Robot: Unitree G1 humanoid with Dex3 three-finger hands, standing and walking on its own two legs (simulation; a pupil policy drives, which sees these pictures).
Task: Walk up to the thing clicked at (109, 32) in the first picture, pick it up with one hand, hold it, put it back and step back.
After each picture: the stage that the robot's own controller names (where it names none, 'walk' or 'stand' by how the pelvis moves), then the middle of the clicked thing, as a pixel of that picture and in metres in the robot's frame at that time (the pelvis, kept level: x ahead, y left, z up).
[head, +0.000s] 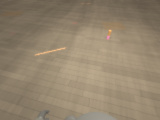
stand; (108, 35) +2.08 -0.42 -0.65
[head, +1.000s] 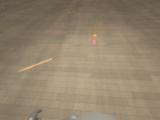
walk; (94, 39) +1.99 +0.07 -0.63
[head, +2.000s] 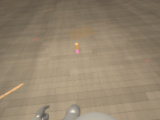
walk; (76, 48) +1.39 +0.37 -0.65
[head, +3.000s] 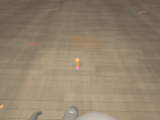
walk; (77, 64) +0.94 +0.26 -0.64
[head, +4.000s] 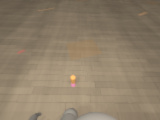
walk; (73, 81) +0.58 +0.21 -0.63
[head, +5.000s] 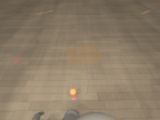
stand; (73, 95) +0.39 +0.18 -0.63
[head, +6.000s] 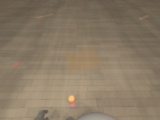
stand; (72, 101) +0.34 +0.18 -0.66
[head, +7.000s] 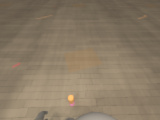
stand; (71, 100) +0.36 +0.20 -0.66
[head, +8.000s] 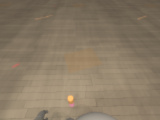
stand; (71, 101) +0.35 +0.20 -0.66
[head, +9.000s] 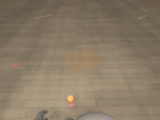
stand; (71, 101) +0.34 +0.20 -0.66
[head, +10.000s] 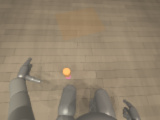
go down; (67, 74) +0.40 +0.19 -0.44
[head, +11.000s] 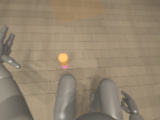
go down; (64, 62) +0.44 +0.22 -0.28
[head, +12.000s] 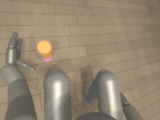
close in; (46, 53) +0.42 +0.25 -0.18
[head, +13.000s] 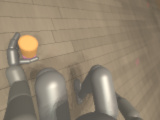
close; (29, 51) +0.42 +0.27 -0.16
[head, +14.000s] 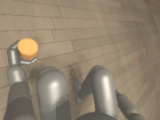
lift; (28, 53) +0.40 +0.28 -0.16
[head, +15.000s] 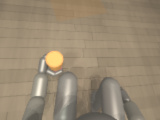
lift; (55, 64) +0.33 +0.24 -0.02
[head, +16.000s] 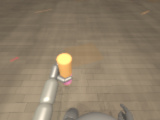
hold; (65, 71) +0.32 +0.16 +0.09
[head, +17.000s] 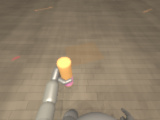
hold; (66, 74) +0.32 +0.16 +0.05
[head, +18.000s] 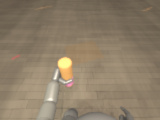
crouch; (67, 74) +0.32 +0.16 +0.04
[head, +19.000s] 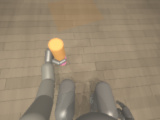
crouch; (59, 54) +0.44 +0.19 -0.03
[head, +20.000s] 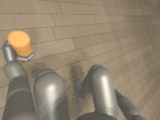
lower; (24, 49) +0.42 +0.28 -0.17
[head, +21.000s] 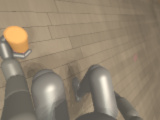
lower; (20, 45) +0.43 +0.29 -0.16
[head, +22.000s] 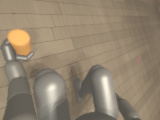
lower; (23, 48) +0.42 +0.29 -0.16
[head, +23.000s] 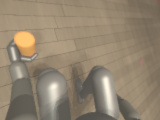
lower; (27, 49) +0.42 +0.29 -0.16
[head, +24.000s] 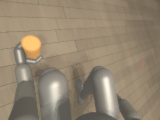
loosen; (33, 52) +0.41 +0.27 -0.15
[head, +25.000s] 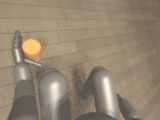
withdraw; (33, 53) +0.41 +0.27 -0.17
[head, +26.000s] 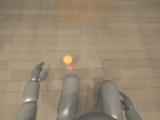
walk; (69, 63) +0.44 +0.21 -0.31
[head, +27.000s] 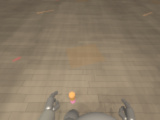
stand; (72, 98) +0.36 +0.17 -0.59
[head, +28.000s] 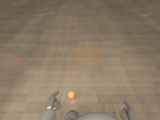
stand; (71, 98) +0.37 +0.19 -0.60
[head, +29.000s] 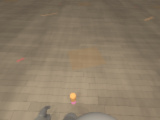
stand; (73, 99) +0.37 +0.17 -0.64
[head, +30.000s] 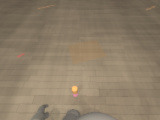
walk; (75, 91) +0.41 +0.16 -0.64
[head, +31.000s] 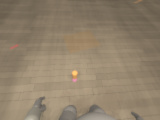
walk; (74, 76) +0.57 +0.15 -0.64
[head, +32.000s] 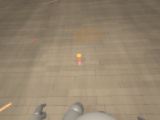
walk; (79, 60) +0.91 +0.25 -0.63
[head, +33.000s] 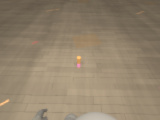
stand; (78, 62) +1.02 +0.21 -0.64
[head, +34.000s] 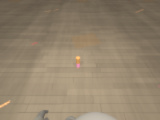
stand; (78, 62) +1.02 +0.23 -0.66
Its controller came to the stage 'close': yes
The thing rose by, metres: 0.68
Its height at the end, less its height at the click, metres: +0.00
